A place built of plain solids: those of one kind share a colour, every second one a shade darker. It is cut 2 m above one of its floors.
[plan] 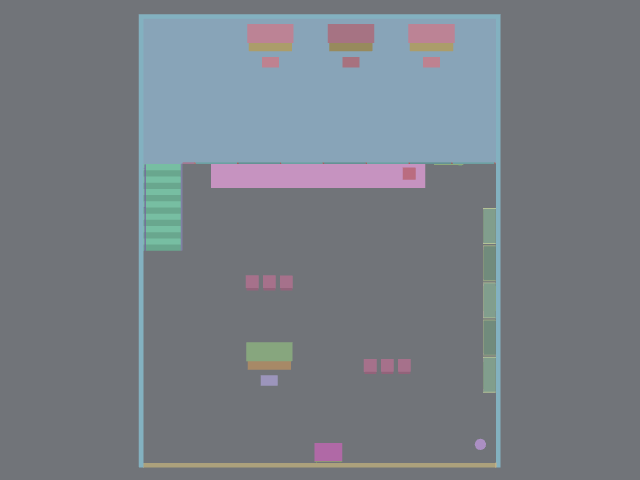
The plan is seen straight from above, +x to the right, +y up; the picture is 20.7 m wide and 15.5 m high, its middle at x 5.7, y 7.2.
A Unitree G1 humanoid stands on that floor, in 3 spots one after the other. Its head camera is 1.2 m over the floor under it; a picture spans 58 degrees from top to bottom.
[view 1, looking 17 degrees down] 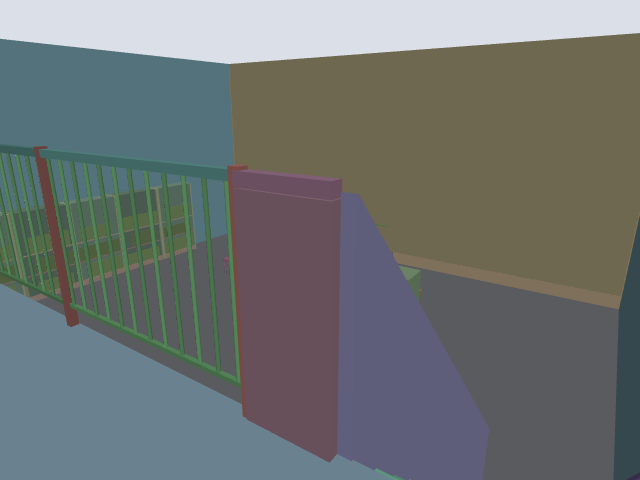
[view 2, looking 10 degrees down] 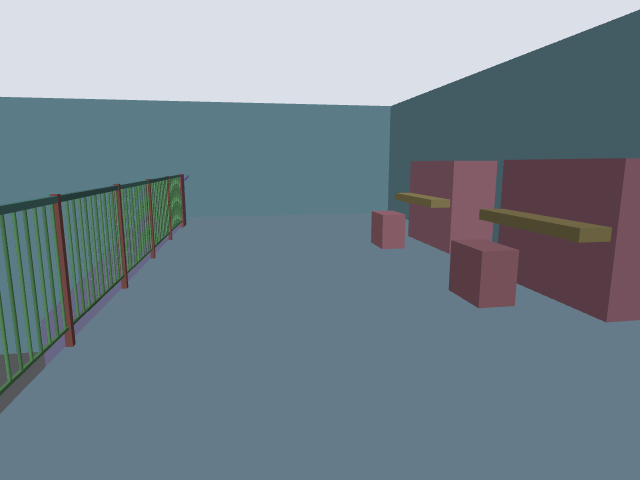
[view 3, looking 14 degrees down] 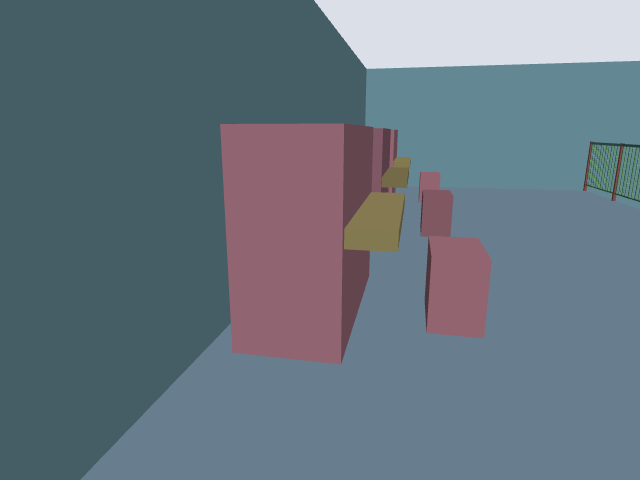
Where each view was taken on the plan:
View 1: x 0.60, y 10.75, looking -56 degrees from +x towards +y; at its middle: upper_guard_return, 1.31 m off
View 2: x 10.18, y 10.85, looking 170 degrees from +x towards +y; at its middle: upper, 6.91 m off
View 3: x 1.30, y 13.24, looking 12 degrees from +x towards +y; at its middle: upper_piano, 2.16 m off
